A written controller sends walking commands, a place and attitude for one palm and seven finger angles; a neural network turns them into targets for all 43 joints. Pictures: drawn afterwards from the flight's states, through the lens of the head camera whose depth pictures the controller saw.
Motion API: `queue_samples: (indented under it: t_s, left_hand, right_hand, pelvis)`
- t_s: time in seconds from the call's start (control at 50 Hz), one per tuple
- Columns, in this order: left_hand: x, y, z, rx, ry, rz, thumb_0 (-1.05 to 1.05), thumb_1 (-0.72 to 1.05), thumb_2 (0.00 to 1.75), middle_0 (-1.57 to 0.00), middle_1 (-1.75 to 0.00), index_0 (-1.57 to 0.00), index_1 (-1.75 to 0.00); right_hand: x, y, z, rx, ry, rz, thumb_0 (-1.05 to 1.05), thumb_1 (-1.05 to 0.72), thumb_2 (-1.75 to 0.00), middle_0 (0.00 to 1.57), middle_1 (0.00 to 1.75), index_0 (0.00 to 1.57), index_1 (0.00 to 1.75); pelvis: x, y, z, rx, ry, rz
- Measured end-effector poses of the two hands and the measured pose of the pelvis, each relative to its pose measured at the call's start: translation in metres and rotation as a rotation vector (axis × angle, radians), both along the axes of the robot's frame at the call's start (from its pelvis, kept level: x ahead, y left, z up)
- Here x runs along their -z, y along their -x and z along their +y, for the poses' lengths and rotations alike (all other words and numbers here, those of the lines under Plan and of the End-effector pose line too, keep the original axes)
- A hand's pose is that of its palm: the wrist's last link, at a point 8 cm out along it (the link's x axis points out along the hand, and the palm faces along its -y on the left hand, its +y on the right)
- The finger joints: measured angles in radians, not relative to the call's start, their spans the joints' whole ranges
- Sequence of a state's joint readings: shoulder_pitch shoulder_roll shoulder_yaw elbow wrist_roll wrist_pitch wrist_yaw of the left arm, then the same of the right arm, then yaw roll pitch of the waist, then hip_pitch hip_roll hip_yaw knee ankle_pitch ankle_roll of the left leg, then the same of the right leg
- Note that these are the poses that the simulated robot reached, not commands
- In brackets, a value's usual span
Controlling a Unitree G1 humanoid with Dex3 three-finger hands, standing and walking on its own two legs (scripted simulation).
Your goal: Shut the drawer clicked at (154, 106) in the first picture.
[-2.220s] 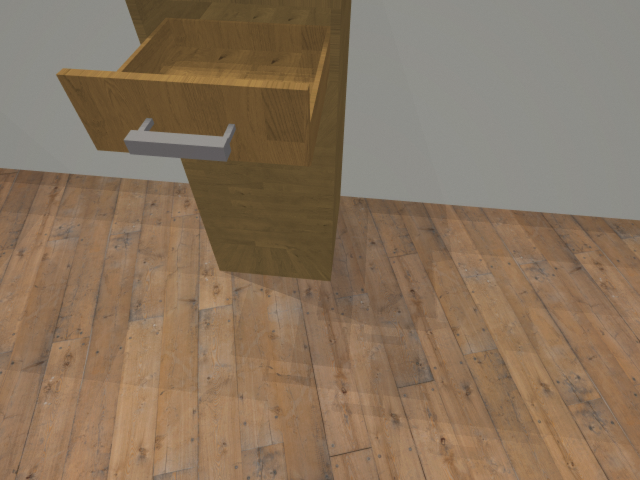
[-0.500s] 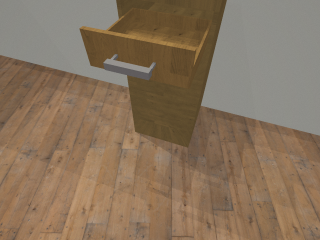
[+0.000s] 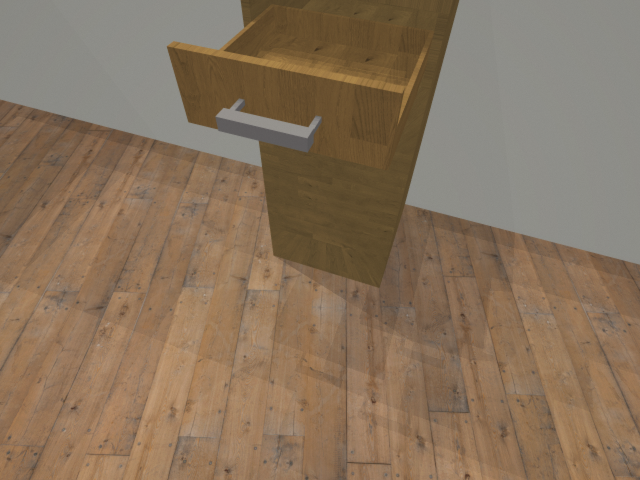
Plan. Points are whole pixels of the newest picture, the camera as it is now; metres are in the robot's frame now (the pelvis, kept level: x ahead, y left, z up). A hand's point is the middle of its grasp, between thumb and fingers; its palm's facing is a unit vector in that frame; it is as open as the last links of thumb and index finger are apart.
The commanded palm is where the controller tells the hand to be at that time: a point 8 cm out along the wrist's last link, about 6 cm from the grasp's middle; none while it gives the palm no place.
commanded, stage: turn to face it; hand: left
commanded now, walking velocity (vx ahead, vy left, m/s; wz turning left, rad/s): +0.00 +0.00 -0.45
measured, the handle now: (271, 121) +0.61 +0.12 +0.11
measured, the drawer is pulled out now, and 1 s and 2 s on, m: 0.30 0.30 0.30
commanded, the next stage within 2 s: take the last steps up to it in 0.54 s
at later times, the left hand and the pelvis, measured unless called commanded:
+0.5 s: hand out of the picture +0.05 +0.17 -0.16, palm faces -0.10 -0.96 -0.28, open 7.4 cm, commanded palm none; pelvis -0.02 -0.03 +0.00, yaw -9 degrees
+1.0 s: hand out of the picture +0.11 +0.15 -0.17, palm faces -0.23 -0.94 -0.24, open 7.4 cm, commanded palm none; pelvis +0.00 -0.04 -0.01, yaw -14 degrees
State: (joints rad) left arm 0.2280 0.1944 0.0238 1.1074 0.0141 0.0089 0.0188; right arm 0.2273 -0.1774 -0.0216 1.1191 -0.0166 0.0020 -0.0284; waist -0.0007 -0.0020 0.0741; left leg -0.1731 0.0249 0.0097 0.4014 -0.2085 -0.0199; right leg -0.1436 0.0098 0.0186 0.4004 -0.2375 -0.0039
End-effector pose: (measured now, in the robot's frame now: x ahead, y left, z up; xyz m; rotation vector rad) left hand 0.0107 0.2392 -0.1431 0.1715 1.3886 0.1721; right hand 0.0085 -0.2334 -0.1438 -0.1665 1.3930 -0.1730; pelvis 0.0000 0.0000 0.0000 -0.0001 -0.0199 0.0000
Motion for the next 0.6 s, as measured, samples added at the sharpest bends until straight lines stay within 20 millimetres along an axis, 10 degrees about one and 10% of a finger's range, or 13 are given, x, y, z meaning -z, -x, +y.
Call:
queue_samples:
  t_s: [0.34, 0.6]
  left_hand:
    - [-0.001, -0.038, -0.007, 0.100, -0.061, -0.058, 0.00, 0.91, 0.89, -0.20, -0.30, -0.20, -0.30]
    - [-0.008, -0.036, -0.018, 0.160, -0.027, -0.040, 0.00, 0.90, 0.89, -0.20, -0.30, -0.20, -0.30]
  right_hand:
    - [0.020, 0.003, -0.040, 0.094, 0.017, -0.052, 0.01, -0.91, -0.90, 0.20, 0.30, 0.21, 0.30]
    - [-0.014, -0.028, -0.049, 0.126, 0.054, -0.194, 0.01, -0.91, -0.90, 0.20, 0.30, 0.20, 0.30]
  pelvis:
    - [0.016, 0.013, -0.023, 0.097, -0.016, 0.010]
    - [-0.001, 0.023, -0.019, 0.189, -0.032, 0.031]
